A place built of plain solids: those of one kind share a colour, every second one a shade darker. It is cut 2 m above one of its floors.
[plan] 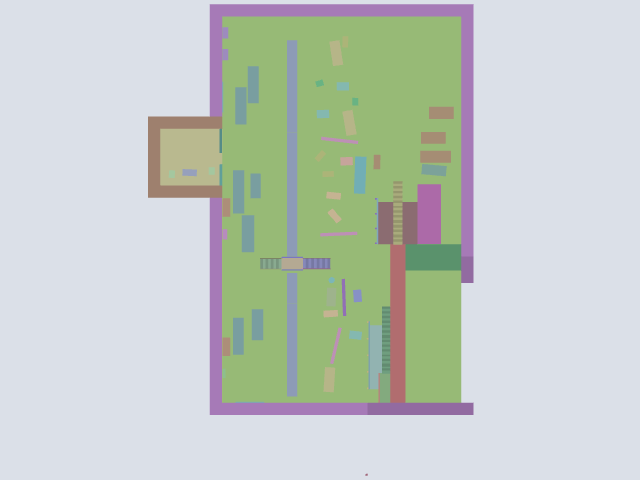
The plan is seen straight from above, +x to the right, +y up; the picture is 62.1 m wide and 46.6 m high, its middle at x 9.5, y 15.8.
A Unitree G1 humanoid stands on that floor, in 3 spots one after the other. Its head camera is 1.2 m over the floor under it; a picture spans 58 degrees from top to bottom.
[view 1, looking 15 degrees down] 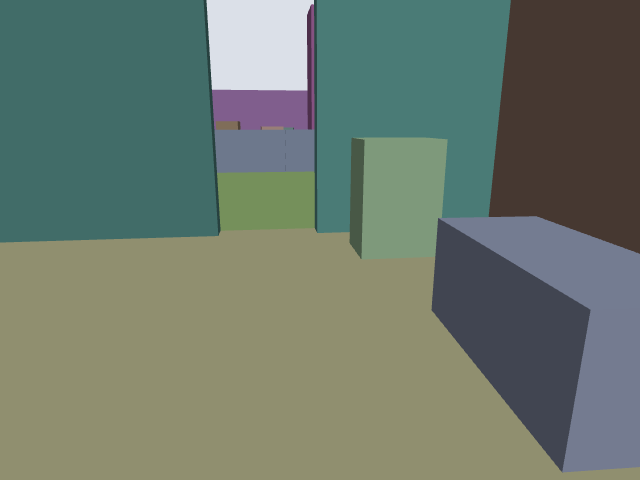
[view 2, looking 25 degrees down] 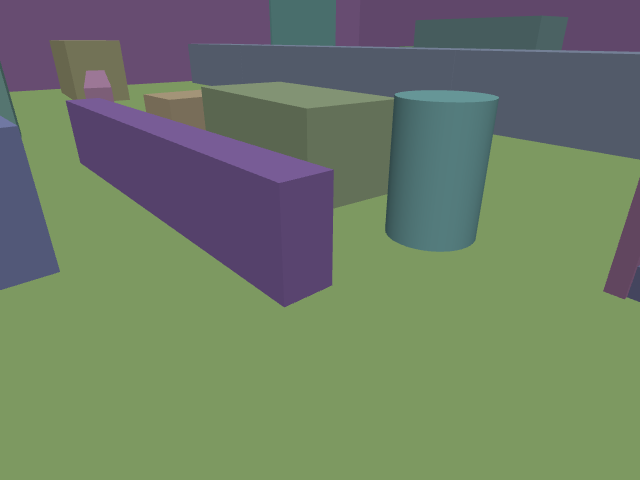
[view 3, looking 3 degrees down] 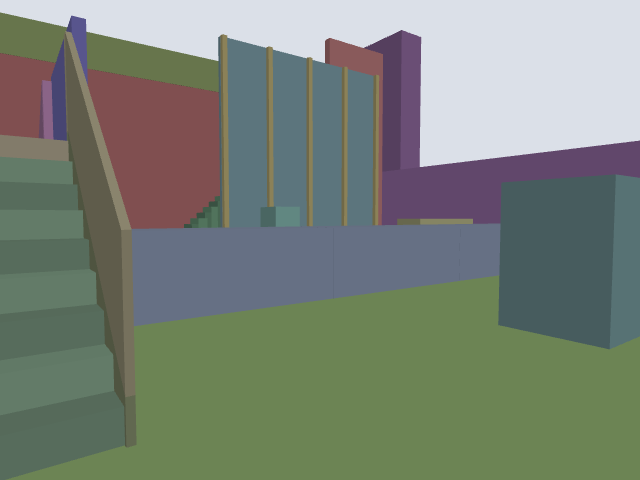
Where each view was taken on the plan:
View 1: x -5.00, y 23.70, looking -7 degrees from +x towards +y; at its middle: floor_chiproom_concrete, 4.64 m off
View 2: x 12.91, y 13.53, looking -129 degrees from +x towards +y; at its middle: cant_rdbwa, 2.14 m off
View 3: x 1.30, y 13.47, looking -36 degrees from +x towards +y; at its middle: conveyor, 6.20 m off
